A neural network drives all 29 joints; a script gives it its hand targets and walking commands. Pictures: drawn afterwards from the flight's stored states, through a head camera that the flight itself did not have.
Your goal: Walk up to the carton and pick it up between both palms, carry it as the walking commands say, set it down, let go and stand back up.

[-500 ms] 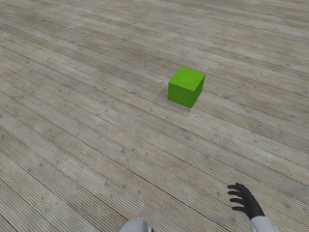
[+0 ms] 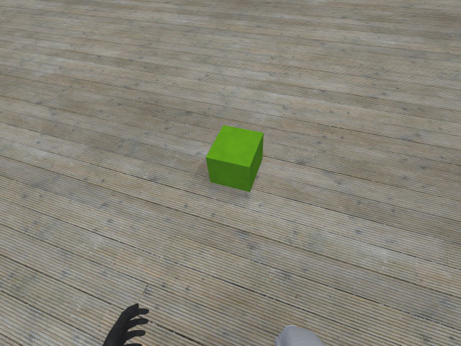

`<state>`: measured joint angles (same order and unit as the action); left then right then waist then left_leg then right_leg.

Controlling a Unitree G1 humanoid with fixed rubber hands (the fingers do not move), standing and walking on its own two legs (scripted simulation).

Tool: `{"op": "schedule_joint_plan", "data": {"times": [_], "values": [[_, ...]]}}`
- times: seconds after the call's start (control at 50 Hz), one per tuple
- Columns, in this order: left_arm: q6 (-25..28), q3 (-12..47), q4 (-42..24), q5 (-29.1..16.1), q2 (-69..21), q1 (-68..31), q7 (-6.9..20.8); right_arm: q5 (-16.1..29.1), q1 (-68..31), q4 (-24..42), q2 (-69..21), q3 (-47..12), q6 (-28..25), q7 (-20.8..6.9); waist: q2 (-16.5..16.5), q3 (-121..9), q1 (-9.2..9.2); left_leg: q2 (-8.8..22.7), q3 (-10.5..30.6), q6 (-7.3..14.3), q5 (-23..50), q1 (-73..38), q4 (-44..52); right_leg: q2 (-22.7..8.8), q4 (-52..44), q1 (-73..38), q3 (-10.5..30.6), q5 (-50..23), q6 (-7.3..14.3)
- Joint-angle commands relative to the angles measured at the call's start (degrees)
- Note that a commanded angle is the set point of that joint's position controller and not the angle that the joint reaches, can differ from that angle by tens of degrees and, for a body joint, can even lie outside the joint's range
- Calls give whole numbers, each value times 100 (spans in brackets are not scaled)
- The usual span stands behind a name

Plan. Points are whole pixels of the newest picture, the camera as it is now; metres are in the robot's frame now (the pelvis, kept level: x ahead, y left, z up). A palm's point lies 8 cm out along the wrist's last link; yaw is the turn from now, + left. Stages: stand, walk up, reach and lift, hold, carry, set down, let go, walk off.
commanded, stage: walk up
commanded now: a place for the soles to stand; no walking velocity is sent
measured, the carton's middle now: (236, 158) +1.09 +0.02 -0.64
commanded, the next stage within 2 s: none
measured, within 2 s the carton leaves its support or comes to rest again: neither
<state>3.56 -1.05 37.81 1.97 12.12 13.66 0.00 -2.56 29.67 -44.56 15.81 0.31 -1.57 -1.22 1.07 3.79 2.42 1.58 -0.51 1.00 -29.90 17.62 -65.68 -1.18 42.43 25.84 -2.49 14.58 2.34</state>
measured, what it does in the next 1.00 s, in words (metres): walks ahead: left foot, then right foot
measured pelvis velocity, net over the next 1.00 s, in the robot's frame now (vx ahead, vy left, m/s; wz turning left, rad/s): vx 0.43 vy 0.04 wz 0.06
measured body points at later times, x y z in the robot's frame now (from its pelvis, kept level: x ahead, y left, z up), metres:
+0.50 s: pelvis +0.23 +0.06 +0.02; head +0.24 +0.08 +0.47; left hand +0.30 +0.31 -0.11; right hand +0.28 -0.20 -0.09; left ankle +0.25 +0.17 -0.71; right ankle +0.25 -0.07 -0.64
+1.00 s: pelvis +0.43 +0.04 +0.03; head +0.44 +0.03 +0.48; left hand +0.42 +0.30 -0.10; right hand +0.56 -0.20 -0.09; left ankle +0.53 +0.18 -0.67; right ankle +0.44 -0.08 -0.71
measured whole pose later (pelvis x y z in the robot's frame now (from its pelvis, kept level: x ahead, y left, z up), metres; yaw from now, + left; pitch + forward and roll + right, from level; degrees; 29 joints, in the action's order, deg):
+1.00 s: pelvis +0.43 +0.04 +0.03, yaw +3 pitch -2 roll +0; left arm 3.8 -1.0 45.3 1.8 14.5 25.8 0.2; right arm -3.3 17.8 -38.3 14.0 0.9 -1.9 -2.4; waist 1.5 2.2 -3.3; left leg 3.7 -2.0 -0.5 -15.2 30.1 -46.3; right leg -1.7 29.6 11.7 -4.4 16.2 1.4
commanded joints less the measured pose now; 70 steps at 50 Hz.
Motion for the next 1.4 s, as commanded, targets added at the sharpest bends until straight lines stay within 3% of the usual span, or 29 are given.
{"op": "schedule_joint_plan", "data": {"times": [0.0,0.06,0.2,0.26,0.28,0.3,0.32,0.34,0.42,0.48,0.58,0.66,0.68,0.7,0.72,0.74,0.8,0.88,0.98,1.06,1.08,1.1,1.12,1.14,1.18,1.26,1.3,1.34,1.38], "values": [[32,-292,-36,-71,1069,873,-95,-30,-274,825,455,138,-72,-21,-797,-76,-492,332,332,-78,237,2380,-466,-1857,-2727,-1552,3012,2305,1166],[183,-191,172,24,906,811,-55,-74,-75,689,240,158,-61,-122,-881,-177,-286,412,170,-241,721,1827,308,-1548,-2742,-979,1974,1117,1143],[158,-193,420,15,1149,1006,62,-4,-913,883,46,182,-137,-223,-880,272,-275,153,-195,-111,1981,576,2380,-1282,-2810,-309,875,1704,832],[56,-150,449,45,1152,1184,94,-25,-694,833,140,268,-223,-137,-527,301,-109,-215,-473,-4,1904,-499,3090,-1099,-1938,-141,557,1718,604],[8,-71,428,64,978,1310,109,-64,-220,726,312,351,-283,-75,-95,39,97,-193,-271,63,1646,-1229,3163,-887,-917,82,336,1422,492],[-25,50,268,71,644,1434,126,-112,380,694,711,484,-337,21,963,-493,370,872,1309,299,433,-1888,3639,-535,1028,652,-132,1364,207],[-57,49,-13,53,622,1624,145,-48,637,770,1313,592,-280,110,1392,-744,387,2120,4247,792,-828,-2164,5031,255,2522,1651,-81,2031,-137],[-112,-56,-138,95,925,1195,127,90,490,674,1209,560,-182,183,667,-303,376,2310,4419,1101,-1241,-1822,5243,-129,3049,1938,378,1794,-197],[-107,-70,25,114,760,1151,167,121,-301,615,537,271,-339,187,540,38,-136,1620,2198,1095,916,-667,5079,-500,2347,1405,533,940,-307],[-115,-38,41,97,500,973,239,28,-133,411,514,224,-438,161,609,-24,-155,1348,1276,1129,2088,-553,4956,-410,1593,1095,261,475,-397],[-65,-12,-148,90,248,222,313,31,-6,295,675,219,-382,98,759,111,-37,1122,603,965,2212,-242,4721,-159,30,125,-105,-509,-224],[-3,-145,-43,118,460,652,196,-7,47,270,730,188,-228,75,323,129,-371,1027,527,664,1132,412,3900,183,-763,-1484,-241,-402,-82],[40,-255,45,128,717,1129,124,-40,126,313,561,112,-196,56,-111,-160,-625,773,297,545,1335,764,2811,129,-814,-2305,-4,-56,41],[75,-379,44,153,1108,1727,35,-55,197,502,264,15,-192,40,-1107,-641,-893,273,-130,301,916,1443,852,-1144,-1260,-2916,1807,882,359],[9,-470,-76,15,1625,1894,-64,-33,302,775,222,24,-135,30,-1345,-725,-815,-295,-54,45,-448,2209,-256,-2377,-2607,-2739,4346,2137,867],[-84,-491,-4,-168,1556,1647,-108,-22,134,857,487,126,-55,52,-834,-414,-729,-43,358,13,-341,2334,-749,-2516,-2914,-2318,4514,2700,1162],[-32,-247,52,-104,952,940,-75,-58,-190,843,376,128,-25,24,-851,222,-437,366,325,-118,299,2279,-222,-1775,-2883,-1365,2789,1973,1103],[120,-153,314,0,829,974,-51,-87,-239,734,82,107,-39,-86,-810,60,-308,369,49,-254,1008,1633,970,-1371,-2779,-1014,1550,370,1039],[75,-161,500,-14,1031,1189,50,-46,-982,895,-70,112,-111,-132,-883,226,-385,81,-276,-97,1901,634,2381,-1169,-2735,-565,949,1043,837],[-58,-79,533,6,1009,1313,91,-54,-543,795,152,247,-214,-1,-380,122,-17,-264,-337,59,1846,-1059,3257,-920,-1469,26,630,1094,495],[-72,29,452,9,761,1386,107,-93,-33,733,440,355,-275,67,279,-236,241,373,576,212,1404,-1783,3579,-637,-205,419,328,972,289],[-93,131,224,33,416,1618,119,-90,354,794,961,469,-279,145,1207,-751,303,1915,2955,668,410,-2083,4461,29,1683,1014,-235,1887,-104],[-204,-14,139,93,767,1523,84,40,387,702,1168,497,-175,224,766,-391,290,2412,4066,1143,-144,-1713,5038,33,2426,1470,122,2099,-217],[-257,-48,97,103,886,1297,69,118,106,685,941,438,-141,266,463,-44,196,2304,3797,1248,-177,-1439,5082,-177,2740,1603,351,1784,-274],[-273,-49,155,91,788,1175,63,93,-413,681,651,331,-180,264,475,126,-31,1893,2699,1222,583,-892,5059,-369,2366,1360,508,1345,-307],[-298,13,355,14,424,1255,55,47,-783,525,348,125,-263,229,669,-186,-348,1251,913,972,4138,-120,4343,-221,1020,-47,256,828,-430],[-309,56,449,-58,274,1139,22,109,-900,443,365,40,-198,187,931,-354,-354,1054,547,896,5069,3,3915,-16,365,-595,40,218,-370],[-304,64,427,-65,283,860,-23,181,-971,396,545,21,-78,160,968,-411,-313,1007,506,812,5115,112,3631,122,-197,-974,-104,-418,-245],[-269,30,390,-52,476,645,-52,235,-1059,375,629,-16,30,133,717,-448,-363,853,535,492,3879,443,3396,52,-1055,-1572,36,-1360,-48]]}}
